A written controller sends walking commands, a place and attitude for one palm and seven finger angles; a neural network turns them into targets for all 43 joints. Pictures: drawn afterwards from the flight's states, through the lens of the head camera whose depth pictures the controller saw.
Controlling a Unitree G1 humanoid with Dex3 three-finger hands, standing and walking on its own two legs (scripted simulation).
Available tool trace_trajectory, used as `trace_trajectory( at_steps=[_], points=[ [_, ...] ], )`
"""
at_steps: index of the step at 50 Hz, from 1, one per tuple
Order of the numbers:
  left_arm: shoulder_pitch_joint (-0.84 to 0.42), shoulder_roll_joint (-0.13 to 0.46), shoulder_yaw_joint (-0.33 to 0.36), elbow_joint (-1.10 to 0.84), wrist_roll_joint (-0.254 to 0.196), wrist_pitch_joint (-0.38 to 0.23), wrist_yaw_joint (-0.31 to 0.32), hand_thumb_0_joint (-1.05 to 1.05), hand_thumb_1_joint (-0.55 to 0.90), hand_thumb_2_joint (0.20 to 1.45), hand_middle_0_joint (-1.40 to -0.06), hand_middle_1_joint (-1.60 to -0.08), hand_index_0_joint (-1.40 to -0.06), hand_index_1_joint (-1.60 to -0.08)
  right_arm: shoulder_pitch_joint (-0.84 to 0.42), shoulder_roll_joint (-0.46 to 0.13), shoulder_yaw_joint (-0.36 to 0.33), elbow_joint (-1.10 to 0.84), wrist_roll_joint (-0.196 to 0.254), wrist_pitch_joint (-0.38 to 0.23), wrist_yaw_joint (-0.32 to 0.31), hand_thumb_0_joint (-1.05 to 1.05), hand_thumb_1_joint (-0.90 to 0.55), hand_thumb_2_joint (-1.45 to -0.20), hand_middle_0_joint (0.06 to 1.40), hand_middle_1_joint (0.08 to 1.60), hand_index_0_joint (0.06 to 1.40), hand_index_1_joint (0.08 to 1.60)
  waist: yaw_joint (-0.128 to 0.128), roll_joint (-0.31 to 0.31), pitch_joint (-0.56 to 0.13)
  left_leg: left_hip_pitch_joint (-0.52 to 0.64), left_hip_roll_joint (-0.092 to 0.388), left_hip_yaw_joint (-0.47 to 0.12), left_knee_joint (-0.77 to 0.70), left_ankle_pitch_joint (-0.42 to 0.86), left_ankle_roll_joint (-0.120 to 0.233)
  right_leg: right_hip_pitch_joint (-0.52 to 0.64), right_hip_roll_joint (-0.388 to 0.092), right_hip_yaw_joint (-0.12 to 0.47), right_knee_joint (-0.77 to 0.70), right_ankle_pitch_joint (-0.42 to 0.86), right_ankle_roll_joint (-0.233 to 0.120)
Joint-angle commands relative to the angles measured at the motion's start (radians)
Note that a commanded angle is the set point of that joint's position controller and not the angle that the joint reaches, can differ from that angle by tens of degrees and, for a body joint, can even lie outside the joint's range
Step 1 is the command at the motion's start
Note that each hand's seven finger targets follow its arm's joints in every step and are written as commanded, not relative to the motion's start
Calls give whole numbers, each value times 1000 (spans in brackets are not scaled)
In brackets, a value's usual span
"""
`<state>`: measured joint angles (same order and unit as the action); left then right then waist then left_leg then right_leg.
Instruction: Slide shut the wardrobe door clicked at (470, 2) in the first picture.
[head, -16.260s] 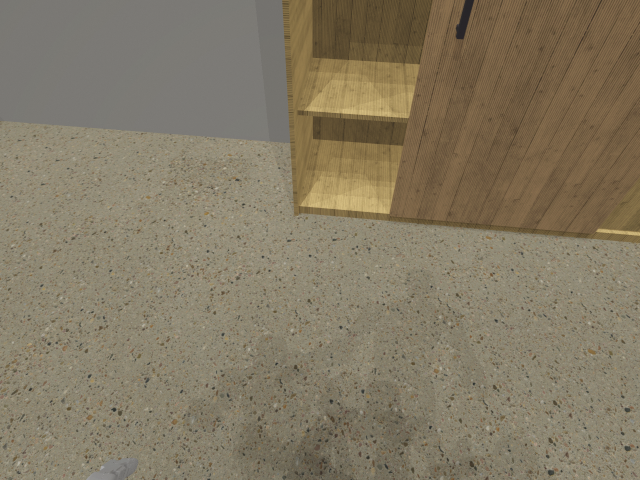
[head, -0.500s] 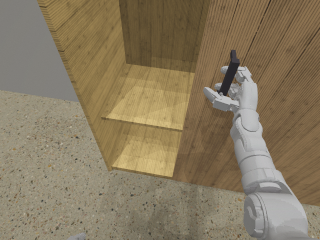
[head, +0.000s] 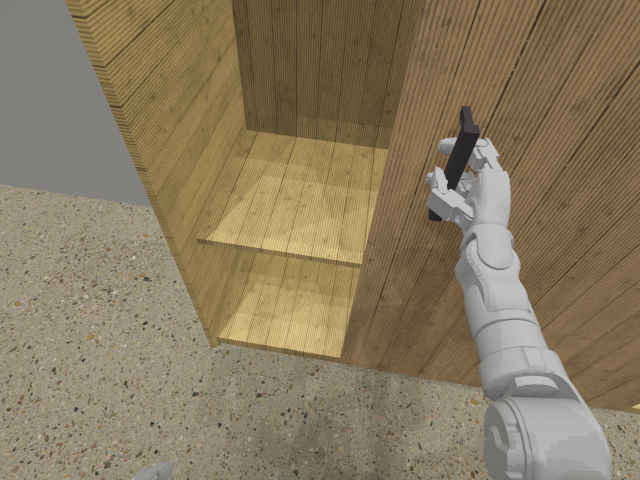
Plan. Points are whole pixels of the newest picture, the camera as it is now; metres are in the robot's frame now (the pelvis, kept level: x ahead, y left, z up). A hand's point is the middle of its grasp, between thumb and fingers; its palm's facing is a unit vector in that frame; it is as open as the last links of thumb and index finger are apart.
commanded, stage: grip the handle and tug to test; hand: right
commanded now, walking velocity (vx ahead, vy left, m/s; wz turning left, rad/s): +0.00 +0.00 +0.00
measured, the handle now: (450, 167) +0.51 -0.11 +0.13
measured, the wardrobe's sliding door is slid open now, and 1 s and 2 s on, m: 0.40 0.40 0.40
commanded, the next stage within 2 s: tug the door sideways, standing still in 0.44 s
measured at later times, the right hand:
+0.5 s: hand (436, 195) +0.44 -0.08 +0.13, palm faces +0.05 +1.00 +0.01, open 6.1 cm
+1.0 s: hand (430, 192) +0.45 -0.08 +0.13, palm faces +0.09 +1.00 -0.03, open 5.5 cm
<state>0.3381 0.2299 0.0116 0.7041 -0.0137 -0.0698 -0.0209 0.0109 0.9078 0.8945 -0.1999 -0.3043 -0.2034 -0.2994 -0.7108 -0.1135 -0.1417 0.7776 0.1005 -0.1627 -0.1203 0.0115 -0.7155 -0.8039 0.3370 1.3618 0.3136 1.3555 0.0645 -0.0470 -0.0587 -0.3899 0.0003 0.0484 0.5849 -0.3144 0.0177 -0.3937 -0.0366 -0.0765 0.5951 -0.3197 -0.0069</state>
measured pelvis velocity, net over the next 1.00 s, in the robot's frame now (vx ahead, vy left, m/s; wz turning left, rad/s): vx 0.02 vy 0.00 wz -0.05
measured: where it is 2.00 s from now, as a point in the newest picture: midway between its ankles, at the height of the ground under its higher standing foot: outside the picture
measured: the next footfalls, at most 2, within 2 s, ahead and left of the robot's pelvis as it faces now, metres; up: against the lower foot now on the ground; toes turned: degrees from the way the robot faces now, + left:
none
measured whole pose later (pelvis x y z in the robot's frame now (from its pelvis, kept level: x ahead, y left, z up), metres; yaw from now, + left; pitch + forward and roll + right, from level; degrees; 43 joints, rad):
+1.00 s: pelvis +0.02 +0.00 +0.00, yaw -3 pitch +7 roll +0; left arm 0.29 0.21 0.02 0.70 0.00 -0.06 -0.04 0.01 0.91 0.89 -0.20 -0.30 -0.20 -0.30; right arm -0.67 -0.04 0.01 0.63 0.10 -0.05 -0.22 0.01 -0.78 -0.84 0.35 1.40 0.32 1.40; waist 0.02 -0.05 -0.05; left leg -0.35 0.02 0.09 0.58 -0.35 0.01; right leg -0.38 -0.01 -0.02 0.59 -0.34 -0.01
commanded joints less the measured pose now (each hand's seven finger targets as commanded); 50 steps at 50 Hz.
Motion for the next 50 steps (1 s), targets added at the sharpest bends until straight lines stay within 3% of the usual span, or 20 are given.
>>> trace_trajectory(
  at_steps=[1, 2, 4, 6, 8, 10, 12, 16, 17, 18, 22, 27, 28, 30, 32, 35, 38, 41, 45, 50],
  points=[
    [26, 130, 40, -104, -7, -33, 12, 0, 900, 900, -200, -300, -200, -300, -445, -132, -9, -238, -3, -75, 24, 0, -900, -900, 450, 1400, 450, 1400, 11, 110, -341, 137, -27, -20, -48, 485, -5, 173, 32, 36, -27, 372, -25],
    [23, 128, 38, -109, -7, -31, 11, 0, 900, 900, -200, -300, -200, -300, -416, -122, -1, -240, -6, -73, 27, 0, -900, -900, 450, 1400, 450, 1400, 0, 79, -343, 143, -26, -20, -48, 480, -1, 174, 34, 35, -29, 376, -24],
    [19, 124, 38, -114, -10, -32, 9, 0, 900, 900, -200, -300, -200, -300, -410, -96, 20, -260, -3, -70, 31, 0, -900, -900, 450, 1400, 450, 1400, 5, 77, -351, 138, -26, -17, -46, 488, -2, 186, 35, 35, -27, 384, -24],
    [14, 125, 39, -119, -10, -31, 9, 0, 900, 900, -200, -300, -200, -300, -367, -115, 1, -266, -1, -65, 32, 0, -900, -900, 450, 1400, 450, 1400, -8, 81, -358, 156, -25, -18, -45, 507, -2, 183, 35, 31, -26, 395, -24],
    [10, 123, 37, -128, -11, -31, 8, 0, 900, 900, -200, -300, -200, -300, -350, -82, 29, -278, 2, -58, 36, 0, -900, -900, 450, 1400, 450, 1400, -2, 99, -348, 157, -26, -13, -46, 514, -4, 182, 34, 33, -30, 400, -25],
    [4, 120, 39, -136, -11, -34, 4, 0, 900, 900, -200, -300, -200, -300, -328, -69, 37, -326, 5, -55, 39, 0, -900, -900, 450, 1400, 450, 1400, -14, 63, -372, 163, -25, -14, -42, 535, -1, 208, 34, 31, -27, 431, -23],
    [2, 126, 41, -141, -10, -32, 5, 0, 900, 900, -200, -300, -200, -300, -268, -98, 13, -335, 5, -46, 39, 0, -900, -900, 450, 1400, 450, 1400, -26, 104, -372, 197, -23, -14, -43, 566, -3, 191, 35, 29, -30, 444, -24],
    [-22, 116, 38, -163, -15, -33, 1, 0, 900, 900, -200, -300, -200, -300, -188, -49, 52, -418, 14, -26, 50, 0, -900, -900, 450, 1400, 450, 1400, -33, 78, -368, 211, -20, -14, -43, 616, -5, 211, 35, 17, -34, 477, -24],
    [-20, 119, 39, -164, -13, -31, 2, 0, 900, 900, -200, -300, -200, -300, -164, -55, 45, -417, 15, -17, 49, 0, -900, -900, 450, 1400, 450, 1400, -36, 121, -361, 224, -20, -9, -45, 626, -6, 202, 33, 20, -36, 481, -25],
    [-24, 121, 39, -170, -16, -29, 2, 0, 900, 900, -200, -300, -200, -300, -142, -70, 31, -434, 18, -9, 49, 0, -900, -900, 450, 1400, 450, 1400, -41, 119, -354, 231, -19, -13, -46, 645, -9, 195, 34, 16, -37, 482, -26],
    [-43, 111, 39, -190, -16, -27, -2, 0, 900, 900, -200, -300, -200, -300, -80, -41, 71, -549, 14, 21, 49, 0, -900, -900, 450, 1400, 450, 1400, -54, 58, -373, 251, -12, -8, -39, 690, -5, 241, 29, 17, -34, 580, -21],
    [-52, 112, 38, -200, -13, -19, -2, 0, 900, 900, -200, -300, -200, -300, -5, -32, 82, -617, 16, 68, 43, 0, -900, -900, 450, 1400, 450, 1400, -53, 114, -361, 276, -7, -7, -43, 770, -14, 246, 28, 17, -33, 606, -23],
    [-45, 121, 38, -186, -14, -12, 4, 0, 900, 900, -200, -300, -200, -300, -57, -107, 18, -592, 13, 76, 35, 0, -900, -900, 450, 1400, 450, 1400, -45, 123, -351, 272, -7, -9, -47, 770, -15, 235, 30, 17, -35, 573, -22],
    [-49, 111, 35, -174, -15, -6, 10, 0, 900, 900, -200, -300, -200, -300, -169, -44, 83, -584, 6, 92, 32, 0, -900, -900, 450, 1400, 450, 1400, -11, 81, -318, 214, -12, -7, -54, 705, -14, 251, 31, 21, -30, 555, -23],
    [-34, 111, 36, -149, -12, -1, 16, 0, 900, 900, -200, -300, -200, -300, -266, -17, 111, -541, 2, 105, 14, 0, -900, -900, 450, 1400, 450, 1400, 15, 104, -286, 172, -16, -5, -60, 672, -13, 252, 29, 32, -20, 554, -25],
    [-20, 102, 40, -137, -5, -1, 15, 0, 900, 900, -200, -300, -200, -300, -301, 35, 144, -542, 1, 111, -5, 0, -900, -900, 450, 1400, 450, 1400, 16, 53, -371, 175, -11, 0, -32, 736, -13, 304, 29, 45, 4, 678, -19],
    [-6, 99, 43, -122, 4, -7, 8, 0, 900, 900, -200, -300, -200, -300, -361, 77, 189, -547, -9, 86, -24, 0, -900, -900, 450, 1400, 450, 1400, 30, 71, -418, 152, -14, 6, -24, 694, -11, 337, 25, 65, 11, 697, -16],
    [-15, 96, 39, -113, 3, -11, 2, 0, 900, 900, -200, -300, -200, -300, -388, 133, 243, -490, -13, 60, -27, 0, -900, -900, 450, 1400, 450, 1400, 39, 71, -380, 104, -19, 8, -29, 607, -7, 335, 21, 77, 7, 644, -15],
    [1, 96, 42, -103, 7, -18, -7, 0, 900, 900, -200, -300, -200, -300, -452, 174, 284, -466, -16, 27, -26, 0, -900, -900, 450, 1400, 450, 1400, 46, 67, -408, 83, -23, 12, -16, 614, -5, 361, 18, 93, 21, 697, -15],
    [7, 96, 43, -87, 6, -29, -19, 0, 900, 900, -200, -300, -200, -300, -538, 226, 334, -410, -16, -12, -29, 0, -900, -900, 450, 1400, 450, 1400, 62, 45, -399, 27, -32, 16, -20, 515, -1, 365, 16, 109, 19, 614, -8]
  ],
)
